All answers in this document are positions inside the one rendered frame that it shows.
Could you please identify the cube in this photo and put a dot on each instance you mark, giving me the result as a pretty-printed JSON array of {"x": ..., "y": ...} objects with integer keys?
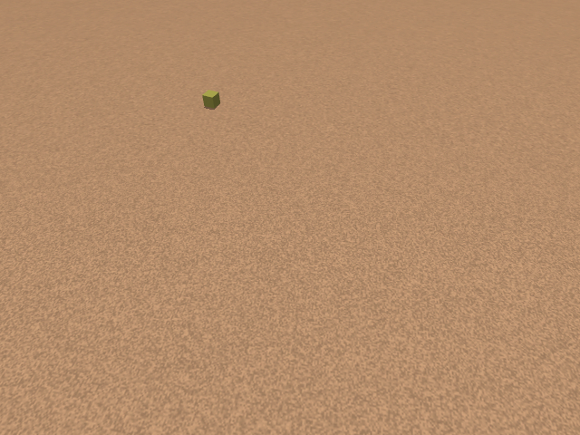
[{"x": 211, "y": 99}]

